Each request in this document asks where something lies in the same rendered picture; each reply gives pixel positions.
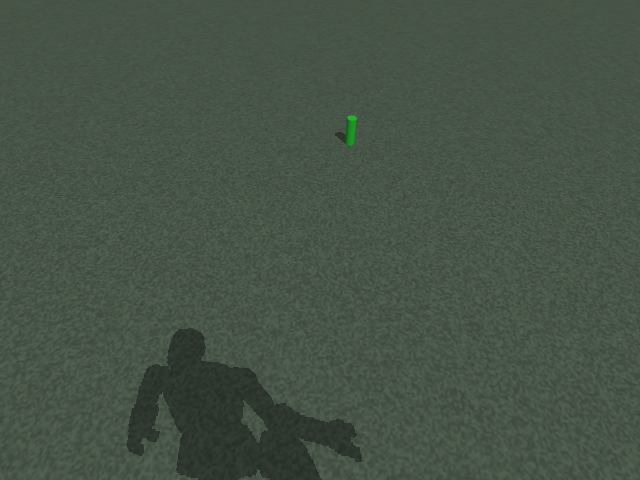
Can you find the can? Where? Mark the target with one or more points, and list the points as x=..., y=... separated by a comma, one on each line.
x=351, y=130

